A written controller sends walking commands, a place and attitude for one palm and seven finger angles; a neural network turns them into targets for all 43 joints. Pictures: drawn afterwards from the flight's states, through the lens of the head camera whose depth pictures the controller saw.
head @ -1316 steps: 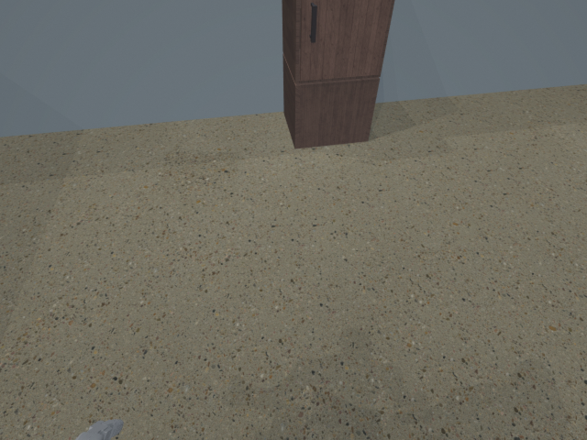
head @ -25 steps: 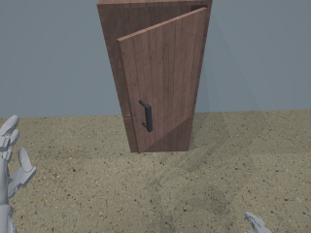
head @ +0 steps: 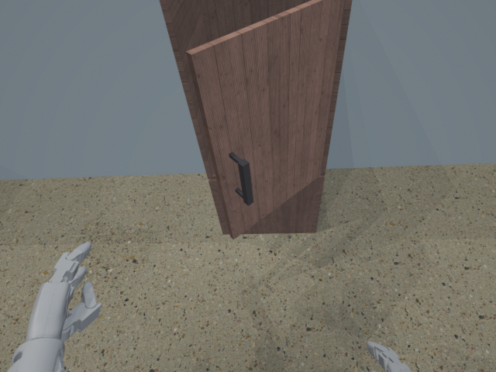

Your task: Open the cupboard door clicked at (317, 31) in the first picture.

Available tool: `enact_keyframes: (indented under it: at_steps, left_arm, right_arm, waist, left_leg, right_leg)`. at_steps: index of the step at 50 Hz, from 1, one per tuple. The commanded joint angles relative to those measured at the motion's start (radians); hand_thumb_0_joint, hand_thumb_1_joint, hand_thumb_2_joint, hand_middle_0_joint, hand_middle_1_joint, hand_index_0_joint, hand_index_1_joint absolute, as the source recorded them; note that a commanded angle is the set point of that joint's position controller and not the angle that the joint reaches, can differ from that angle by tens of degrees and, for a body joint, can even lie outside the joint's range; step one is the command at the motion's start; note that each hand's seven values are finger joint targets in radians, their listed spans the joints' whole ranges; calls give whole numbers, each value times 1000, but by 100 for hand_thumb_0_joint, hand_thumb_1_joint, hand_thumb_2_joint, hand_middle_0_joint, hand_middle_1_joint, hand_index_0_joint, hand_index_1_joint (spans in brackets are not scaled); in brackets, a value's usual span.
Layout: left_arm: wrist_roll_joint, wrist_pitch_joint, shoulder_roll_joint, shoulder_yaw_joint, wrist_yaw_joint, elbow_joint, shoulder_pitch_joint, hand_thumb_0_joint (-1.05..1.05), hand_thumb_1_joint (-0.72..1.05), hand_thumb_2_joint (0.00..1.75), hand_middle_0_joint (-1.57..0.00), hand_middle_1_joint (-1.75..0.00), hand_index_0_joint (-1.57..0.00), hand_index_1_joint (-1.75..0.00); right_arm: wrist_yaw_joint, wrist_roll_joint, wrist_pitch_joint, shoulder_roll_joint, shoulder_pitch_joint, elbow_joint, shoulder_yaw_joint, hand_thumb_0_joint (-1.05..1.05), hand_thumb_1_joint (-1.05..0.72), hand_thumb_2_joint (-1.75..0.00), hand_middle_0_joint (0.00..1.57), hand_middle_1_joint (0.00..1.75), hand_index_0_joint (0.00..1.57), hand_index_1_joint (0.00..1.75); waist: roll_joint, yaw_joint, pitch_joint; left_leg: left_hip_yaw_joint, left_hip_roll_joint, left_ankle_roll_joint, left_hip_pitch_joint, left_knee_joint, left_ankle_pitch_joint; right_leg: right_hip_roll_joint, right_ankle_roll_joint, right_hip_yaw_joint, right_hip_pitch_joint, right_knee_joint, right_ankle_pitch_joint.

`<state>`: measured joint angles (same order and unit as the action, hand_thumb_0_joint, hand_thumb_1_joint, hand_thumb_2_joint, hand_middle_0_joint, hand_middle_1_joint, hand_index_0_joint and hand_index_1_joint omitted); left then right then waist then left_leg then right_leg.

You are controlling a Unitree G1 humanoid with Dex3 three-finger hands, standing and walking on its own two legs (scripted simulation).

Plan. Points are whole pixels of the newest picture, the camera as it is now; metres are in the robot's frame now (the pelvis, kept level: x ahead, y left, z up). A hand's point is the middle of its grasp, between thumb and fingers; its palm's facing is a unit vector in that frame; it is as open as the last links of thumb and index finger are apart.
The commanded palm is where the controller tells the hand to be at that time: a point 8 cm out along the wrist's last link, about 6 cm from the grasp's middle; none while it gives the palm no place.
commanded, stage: let the arm hang, fingers relaxed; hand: left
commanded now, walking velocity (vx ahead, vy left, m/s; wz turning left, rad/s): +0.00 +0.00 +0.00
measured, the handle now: (241, 179) +0.56 +0.07 -0.07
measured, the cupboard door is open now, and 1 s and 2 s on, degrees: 41 41 41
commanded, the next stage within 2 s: look to check the result in 1.00 s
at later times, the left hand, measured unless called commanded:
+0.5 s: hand out of the picture -0.02 +0.22 -0.16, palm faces +0.04 -0.97 -0.25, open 7.2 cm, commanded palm none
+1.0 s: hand out of the picture -0.04 +0.20 -0.17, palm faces +0.03 -0.99 -0.15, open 7.3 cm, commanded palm none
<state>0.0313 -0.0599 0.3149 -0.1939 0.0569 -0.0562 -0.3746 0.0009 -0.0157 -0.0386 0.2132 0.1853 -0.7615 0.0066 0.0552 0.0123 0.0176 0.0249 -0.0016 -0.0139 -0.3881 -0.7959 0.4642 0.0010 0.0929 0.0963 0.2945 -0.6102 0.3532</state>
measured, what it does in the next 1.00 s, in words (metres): steps on the spot: left foot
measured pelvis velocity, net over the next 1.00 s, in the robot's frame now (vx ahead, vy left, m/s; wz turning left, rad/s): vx -0.03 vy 0.04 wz -0.01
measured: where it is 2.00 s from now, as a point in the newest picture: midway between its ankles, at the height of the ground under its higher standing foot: outside the picture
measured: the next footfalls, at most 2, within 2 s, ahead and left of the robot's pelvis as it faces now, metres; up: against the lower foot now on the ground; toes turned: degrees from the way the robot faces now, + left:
left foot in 0.18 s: +0.01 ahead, +0.14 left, +0.00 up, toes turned +1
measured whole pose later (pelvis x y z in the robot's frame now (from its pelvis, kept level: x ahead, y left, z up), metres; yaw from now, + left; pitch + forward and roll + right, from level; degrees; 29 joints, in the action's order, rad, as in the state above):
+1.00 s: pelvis -0.03 +0.04 +0.01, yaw +0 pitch -1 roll +0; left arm 0.01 0.00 0.11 0.00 0.03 -1.16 -0.29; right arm -0.04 -0.02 -0.01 0.11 0.34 -1.16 -0.02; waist 0.00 -0.01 -0.04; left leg 0.04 -0.03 0.04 -0.15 -0.40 0.23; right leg -0.01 0.03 0.09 0.18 -0.41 0.21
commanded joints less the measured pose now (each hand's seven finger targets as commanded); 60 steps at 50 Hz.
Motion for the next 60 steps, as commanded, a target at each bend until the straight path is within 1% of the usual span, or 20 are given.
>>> enact_keyframes:
  at_steps: [1,3,4,6,7,8,9,10,11,12,13,14,15,19,23,29,36,42,47,60]
  left_arm:
    - [19,44,39,93,-32,-295,1,0,90,90,-20,-30,-20,-30]
    - [17,44,55,95,-26,-417,9,0,90,90,-20,-30,-20,-30]
    - [14,47,63,101,-22,-470,29,0,90,90,-20,-30,-20,-30]
    - [3,51,60,109,-19,-564,50,0,90,90,-20,-30,-20,-30]
    - [-6,52,53,117,-18,-606,69,0,90,90,-20,-30,-20,-30]
    - [-16,53,36,125,-18,-646,82,0,90,90,-20,-30,-20,-30]
    - [-20,56,9,134,-21,-678,67,0,90,90,-20,-30,-20,-30]
    - [-16,58,-43,133,-18,-703,49,0,90,90,-20,-30,-20,-30]
    - [-9,62,-55,135,-15,-730,51,0,90,90,-20,-30,-20,-30]
    - [-14,64,-34,135,-21,-767,78,0,90,90,-20,-30,-20,-30]
    - [-19,64,-20,137,-26,-802,90,0,90,90,-20,-30,-20,-30]
    - [-16,64,-23,139,-27,-824,96,0,90,90,-20,-30,-20,-30]
    - [-19,62,-21,144,-30,-853,104,0,90,90,-20,-30,-20,-30]
    - [-20,60,-29,155,-36,-936,113,0,90,90,-20,-30,-20,-30]
    - [-23,57,-40,164,-37,-992,103,0,90,90,-20,-30,-20,-30]
    - [-24,52,-53,168,-31,-1042,70,0,90,90,-20,-30,-20,-30]
    - [-25,52,-71,172,-27,-1072,46,0,90,90,-20,-30,-20,-30]
    - [-26,49,-94,170,-24,-1084,26,0,90,90,-20,-30,-20,-30]
    - [-24,50,-109,171,-22,-1094,13,0,90,90,-20,-30,-20,-30]
    - [-22,47,-118,170,-20,-1095,7,0,90,90,-20,-30,-20,-30]
  right_arm:
    - [1,-9,51,58,-20,102,40,0,-90,-90,20,30,20,30]
    - [-6,-10,64,55,-23,76,43,0,-90,-90,20,30,20,30]
    - [-9,-8,67,60,-3,54,42,0,-90,-90,20,30,20,30]
    - [-14,-6,63,48,42,-9,35,0,-90,-90,20,30,20,30]
    - [-17,-6,58,45,73,-42,30,0,-90,-90,20,30,20,30]
    - [-21,-7,49,55,100,-73,27,0,-90,-90,20,30,20,30]
    - [-26,-10,41,85,90,-87,26,0,-90,-90,20,30,20,30]
    - [-34,-19,40,97,67,-96,26,0,-90,-90,20,30,20,30]
    - [-35,-22,48,83,50,-109,22,0,-90,-90,20,30,20,30]
    - [-38,-18,49,61,28,-129,17,0,-90,-90,20,30,20,30]
    - [-39,-15,51,46,38,-146,11,0,-90,-90,20,30,20,30]
    - [-43,-13,53,40,59,-158,10,0,-90,-90,20,30,20,30]
    - [-43,-10,52,42,81,-177,8,0,-90,-90,20,30,20,30]
    - [-43,-8,48,53,120,-224,6,0,-90,-90,20,30,20,30]
    - [-41,-11,44,60,157,-270,2,0,-90,-90,20,30,20,30]
    - [-40,-9,38,37,186,-323,-5,0,-90,-90,20,30,20,30]
    - [-43,-8,34,4,211,-364,-14,0,-90,-90,20,30,20,30]
    - [-49,-6,25,-11,224,-375,-14,0,-90,-90,20,30,20,30]
    - [-52,-6,23,-20,229,-378,-13,0,-90,-90,20,30,20,30]
    - [-53,-3,19,-16,231,-374,-8,0,-90,-90,20,30,20,30]
  waist:
    - [-329,-3,20]
    - [-388,10,47]
    - [-358,3,64]
    - [-226,-12,94]
    - [-141,-26,110]
    - [-54,-37,125]
    - [68,-17,142]
    - [162,0,125]
    - [165,9,83]
    - [238,4,31]
    - [258,0,6]
    - [200,0,-30]
    - [172,-8,-44]
    - [-8,-8,-99]
    - [-91,-15,-108]
    - [-109,-14,-99]
    - [-67,-12,-130]
    - [-29,-10,-102]
    - [3,-10,-119]
    - [-60,-16,-109]
  left_leg:
    - [23,-23,5,-83,-53,55]
    - [21,-30,6,-67,-5,46]
    - [17,-23,6,-28,44,20]
    - [6,-19,10,56,181,-74]
    - [-4,-11,15,132,283,-183]
    - [-41,30,27,234,349,-403]
    - [-130,118,56,301,353,-572]
    - [-181,172,99,262,341,-626]
    - [-149,163,99,186,349,-494]
    - [-125,119,77,149,364,-440]
    - [-117,105,62,128,378,-400]
    - [-111,104,51,120,383,-366]
    - [-111,108,48,114,404,-334]
    - [-125,106,51,104,464,-232]
    - [-117,94,56,128,490,-185]
    - [-97,86,58,160,493,-210]
    - [-102,87,59,129,509,-214]
    - [-107,91,61,139,504,-266]
    - [-109,93,62,139,509,-268]
    - [-109,96,66,174,493,-328]
  right_leg:
    - [-241,75,-193,-197,103,-998]
    - [-228,54,-181,-289,104,-1085]
    - [-225,53,-179,-301,111,-1034]
    - [-208,37,-185,-307,112,-912]
    - [-197,18,-182,-288,103,-810]
    - [-173,-15,-168,-225,94,-640]
    - [-125,-51,-139,-160,101,-420]
    - [-90,-68,-113,-155,151,-251]
    - [-79,-67,-114,-189,208,-159]
    - [-93,-57,-120,-192,220,-233]
    - [-101,-48,-121,-202,223,-256]
    - [-101,-42,-130,-198,243,-261]
    - [-106,-37,-130,-199,259,-251]
    - [-99,-39,-131,-175,308,-134]
    - [-107,-42,-149,-143,333,-64]
    - [-108,-47,-145,-119,328,-67]
    - [-106,-48,-140,-120,303,-100]
    - [-106,-48,-129,-144,281,-157]
    - [-105,-50,-122,-133,275,-170]
    - [-106,-56,-116,-126,266,-198]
